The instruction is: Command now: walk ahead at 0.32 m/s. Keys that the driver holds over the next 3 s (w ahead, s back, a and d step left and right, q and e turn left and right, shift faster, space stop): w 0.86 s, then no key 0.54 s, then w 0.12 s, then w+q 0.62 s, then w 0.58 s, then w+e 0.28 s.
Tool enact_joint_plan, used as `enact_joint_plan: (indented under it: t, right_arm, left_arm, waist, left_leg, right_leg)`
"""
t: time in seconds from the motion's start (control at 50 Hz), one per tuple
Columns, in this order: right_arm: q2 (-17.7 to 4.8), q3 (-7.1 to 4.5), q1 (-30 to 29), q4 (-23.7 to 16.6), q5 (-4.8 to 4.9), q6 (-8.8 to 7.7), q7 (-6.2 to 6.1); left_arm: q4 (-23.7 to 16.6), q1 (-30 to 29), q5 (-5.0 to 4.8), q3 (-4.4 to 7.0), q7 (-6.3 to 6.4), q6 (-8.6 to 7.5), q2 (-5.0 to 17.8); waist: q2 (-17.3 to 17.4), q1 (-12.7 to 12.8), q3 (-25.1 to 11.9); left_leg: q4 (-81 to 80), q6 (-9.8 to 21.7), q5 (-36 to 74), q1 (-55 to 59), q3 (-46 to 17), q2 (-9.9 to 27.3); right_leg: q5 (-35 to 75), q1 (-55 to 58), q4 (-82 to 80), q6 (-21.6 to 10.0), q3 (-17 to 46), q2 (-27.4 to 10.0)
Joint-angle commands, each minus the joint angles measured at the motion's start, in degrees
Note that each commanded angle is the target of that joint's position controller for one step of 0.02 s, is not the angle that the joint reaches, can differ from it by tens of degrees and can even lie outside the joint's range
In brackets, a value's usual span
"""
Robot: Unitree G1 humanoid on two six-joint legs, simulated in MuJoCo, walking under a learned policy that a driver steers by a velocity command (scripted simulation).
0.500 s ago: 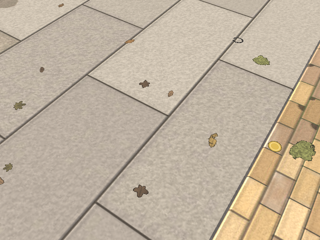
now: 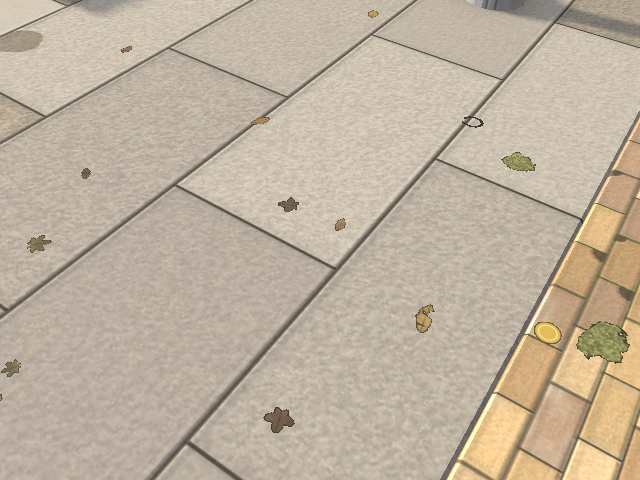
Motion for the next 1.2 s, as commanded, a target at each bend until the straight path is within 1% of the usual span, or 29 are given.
enact_joint_plan:
  t: [0.02,0.04,0.06,0.08,0.1,0.14,0.24,0.4,0.46,0.5,0.52,0.54,0.56,0.58,0.62,0.64,0.68,0.72,0.86,0.92,0.98,1.02,1.04,1.06,1.08,1.1,1.14,1.16,1.2]
  right_arm:
    - [-2.85,-1.05,6.2,-0.19,0.41,-1.88,-0.17]
    - [-4.37,-1.6,11.92,1.87,0.09,-2.22,-0.72]
    - [-9.36,-2.58,18.55,2.69,-0.59,-2.81,-1.28]
    - [-11.83,-3.06,19.63,3.87,-0.01,-2.5,-0.94]
    - [-9.29,-2.39,13.06,2.05,0.05,-2.45,-0.84]
    - [-6.45,-1.57,6.3,-0.4,0.41,-3.56,-0.56]
    - [-3.35,-0.27,13.75,3.05,0.86,-5.03,-0.98]
    - [-3.12,0.54,16.73,5.05,0.45,-4.96,-1.72]
    - [-4.37,0.29,14.07,5.2,0.48,-5.14,-1.9]
    - [-5.68,-0.14,11.97,4.91,0.35,-4.76,-2.08]
    - [-5.88,-0.19,10.87,4.53,0.7,-4.53,-1.98]
    - [-2.94,0.47,12.43,2.92,0.8,-4.48,-1.72]
    - [0.93,0.54,18.59,3.07,2.54,-4.37,-0.94]
    - [-4.13,-0.55,13.26,2.14,1.06,-4.13,-1.27]
    - [-2.91,-0.67,6.03,0.13,0.8,-4.56,-0.86]
    - [-2.33,-0.8,5.14,-0.22,0.08,-3.98,-0.64]
    - [-0.07,-0.47,6.9,0.24,-0.64,-2.55,0.13]
    - [0.02,-0.55,4.51,-0.77,-0.79,-1.69,0.56]
    - [-0.09,0.11,-13.55,-7.13,0.13,-1.51,1.03]
    - [1.04,0.8,-16.4,-7.68,0.33,-1.88,0.46]
    - [0.01,0.68,-14.04,-6.78,0.3,-2.68,-0.4]
    - [-2.28,-0.28,-4.34,-3.29,-0.07,-3.71,-1.18]
    - [-3.24,-0.74,2.1,-1.16,-0.8,-4.69,-1.53]
    - [-7.37,-1.64,9.56,0.6,-2.05,-5.32,-1.93]
    - [-10.0,-2.26,9.84,0.77,-1.27,-4.69,-1.54]
    - [-7.15,-1.87,7.87,-0.49,1.61,-3.94,-0.94]
    - [-1.59,-0.1,-2.7,-1.78,1.52,-3.39,-1.37]
    - [0.09,0.53,-3.8,-1.52,1.41,-3.39,-1.86]
    - [0.96,1.18,-3.63,-0.39,0.88,-3.38,-2.3]
  left_arm:
    - [-3.7,-7.08,-0.34,1.8,-0.23,-1.39,8.09]
    - [-4.37,-7.78,0.24,1.32,-0.31,-1.67,6.21]
    - [-6.24,-8.3,0.04,-0.28,-0.81,-2.21,0.57]
    - [-7.34,-9.3,0.92,0.35,-1.16,-2.42,3.38]
    - [-7.29,-9.53,1.44,0.74,-1.65,-2.61,5.18]
    - [-5.46,-7.28,0.86,0.47,-2.88,-3.21,3.88]
    - [-6.1,-11.04,1.43,0.13,-3.34,-2.16,2.51]
    - [-12.81,-26.08,0.4,-1.55,-3.14,-2.11,0.23]
    - [-12.8,-21.94,0.32,-0.95,-2.27,-2.54,1.95]
    - [-8.62,-8.19,0.17,0.51,-1.29,-3.27,4.61]
    - [-5.91,0.81,0.7,1.41,-0.68,-3.74,6.07]
    - [-4.51,9.57,2.15,2.8,-0.1,-3.9,11.04]
    - [-4.84,8.16,1.68,3.4,-0.63,-3.11,12.47]
    - [-5.71,1.14,-0.14,3.12,-1.29,-2.94,10.1]
    - [-6.22,-5.51,-0.11,1.35,-1.53,-3.96,3.26]
    - [-5.27,-5.16,0.08,0.75,-1.28,-4.61,1.64]
    - [-3.58,-2.99,0.13,0.2,-0.98,-5.6,0.64]
    - [-2.45,-0.3,-0.14,0.39,-0.87,-6.29,2.27]
    - [-0.92,7.35,-0.4,-0.15,-0.79,-5.96,2.81]
    - [0.32,10.13,-0.06,-0.71,-0.28,-5.64,2.22]
    - [0.97,9.97,0.6,-0.92,0.32,-5.21,2.55]
    - [0.69,7.6,0.44,-0.67,0.72,-5.13,3.39]
    - [0.57,6.4,-0.44,-0.59,0.73,-5.09,3.77]
    - [-1.0,7.19,-1.42,-1.12,0.89,-5.36,2.28]
    - [0.87,19.12,-4.18,-2.2,0.81,-4.48,-4.35]
    - [2.44,16.79,-2.44,-0.67,1.34,-3.33,1.49]
    - [0.11,7.3,0.24,-0.39,0.88,-2.81,0.36]
    - [-0.1,5.55,0.97,-0.2,0.56,-2.14,-0.04]
    - [1.38,8.23,1.29,-0.65,0.15,-0.35,-2.7]
  waist:
    - [-3.35,-5.7,6.7]
    - [1.9,-7.52,5.88]
    - [16.46,-9.15,2.58]
    - [16.12,-7.56,5.88]
    - [8.3,-3.63,10.21]
    - [4.23,-0.28,9.24]
    - [5.27,-1.45,5.97]
    - [6.83,-3.83,8.9]
    - [7.13,-0.56,6.52]
    - [7.11,5.16,-0.99]
    - [6.0,9.11,-5.36]
    - [-1.16,10.3,-12.41]
    - [-12.82,5.37,-17.63]
    - [-3.31,4.02,-9.91]
    - [1.62,0.94,2.08]
    - [1.38,-0.72,3.15]
    - [-0.2,-2.69,2.96]
    - [-0.79,-3.13,3.76]
    - [-1.57,1.14,6.27]
    - [-2.08,2.35,5.99]
    - [-4.51,1.31,3.93]
    - [-4.92,-2.85,0.34]
    - [-3.22,-6.17,-2.13]
    - [1.2,-7.4,-9.01]
    - [14.0,-2.53,-20.17]
    - [3.99,-3.42,-21.27]
    - [2.8,-0.65,-5.36]
    - [3.3,0.34,-2.02]
    - [4.2,2.54,-2.02]
  left_leg:
    - [-10.9,0.57,5.38,13.25,2.98,-2.22]
    - [-14.93,0.59,1.6,21.5,-1.95,0.03]
    - [-27.16,3.48,-16.92,27.17,-25.86,15.06]
    - [-33.35,7.58,-26.85,22.06,-41.24,22.07]
    - [-33.0,8.16,-26.6,16.53,-38.37,21.46]
    - [-32.52,5.69,-11.49,14.15,-26.36,15.6]
    - [-29.29,4.86,22.33,19.7,-12.17,10.9]
    - [-28.77,5.5,41.61,18.4,-6.0,9.84]
    - [-23.04,4.84,58.94,20.99,-4.51,11.35]
    - [-7.6,3.66,68.79,22.2,-3.54,11.08]
    - [4.31,2.95,60.57,16.02,-2.39,9.52]
    - [22.43,2.56,35.87,4.84,-0.17,5.74]
    - [43.11,0.67,-6.77,-13.95,-2.19,-5.93]
    - [44.96,2.01,-2.49,-19.66,-7.27,-1.59]
    - [38.55,2.19,5.02,-18.03,-6.39,2.83]
    - [35.27,1.83,5.84,-15.09,-6.78,4.27]
    - [31.51,0.67,6.31,-11.35,-5.96,4.91]
    - [28.36,-0.33,7.94,-13.74,-4.41,5.57]
    - [8.07,-2.81,21.54,-20.24,0.67,5.26]
    - [0.68,-2.16,23.52,-16.62,3.27,2.16]
    - [-2.76,-0.29,20.58,-11.39,3.12,-0.6]
    - [-7.85,1.73,19.94,-2.54,2.32,-2.8]
    - [-14.47,2.72,30.16,6.25,1.28,-1.03]
    - [-9.13,4.77,56.27,21.17,-7.36,9.96]
    - [-5.12,17.14,83.34,36.87,-24.86,26.76]
    - [-8.06,17.67,76.37,31.28,-24.76,24.09]
    - [-16.25,13.6,57.07,14.39,-16.43,18.46]
    - [-18.69,11.76,53.38,8.73,-13.01,16.08]
    - [-20.38,9.41,50.23,1.27,-8.24,12.9]
  right_leg:
    - [-17.15,-17.65,-5.42,-7.59,9.25,-10.03]
    - [-15.75,-24.13,3.39,-6.22,5.66,-6.71]
    - [-13.74,-31.81,23.51,-3.32,-3.34,0.29]
    - [-15.87,-38.06,33.96,-3.68,-2.65,2.33]
    - [-10.31,-38.74,39.6,-4.41,0.29,-1.83]
    - [-0.53,-35.57,39.45,-3.49,-0.45,-5.32]
    - [6.67,-38.17,39.19,-0.19,-5.35,-6.05]
    - [12.12,-32.86,17.71,-0.2,-10.89,-2.73]
    - [10.21,-24.08,13.33,-3.66,-11.33,-0.21]
    - [8.03,-10.63,10.73,-6.07,-10.77,2.5]
    - [9.4,1.63,7.43,-7.5,-8.35,0.13]
    - [-0.36,14.43,6.94,-10.08,7.81,-14.15]
    - [-5.49,24.02,-2.72,-18.68,38.58,-26.4]
    - [-10.01,16.94,-5.97,-17.16,34.89,-23.56]
    - [-0.35,0.74,-9.54,-14.04,19.6,-19.27]
    - [4.62,-3.67,-10.21,-12.33,15.01,-16.83]
    - [10.98,-7.25,-11.4,-10.86,9.46,-14.35]
    - [14.56,-7.4,-12.57,-10.84,6.11,-13.29]
    - [26.41,-1.58,-13.57,-7.71,-0.48,-10.17]
    - [43.32,2.22,-8.89,-6.11,-3.59,-9.76]
    - [53.74,6.29,-2.27,-5.42,-3.74,-10.72]
    - [57.68,8.04,7.68,-4.56,-2.86,-10.61]
    - [50.75,5.14,16.48,-3.35,-3.99,-8.96]
    - [28.77,-5.01,29.71,-1.97,-5.16,-6.35]
    - [-21.81,-18.65,49.83,0.0,-6.25,2.88]
    - [-19.66,-19.06,52.12,-0.05,1.06,1.66]
    - [-12.9,-21.25,47.8,0.75,0.7,-1.75]
    - [-10.96,-19.25,44.03,1.31,0.71,-3.03]
    - [-8.48,-11.08,38.3,2.24,-0.88,-2.85]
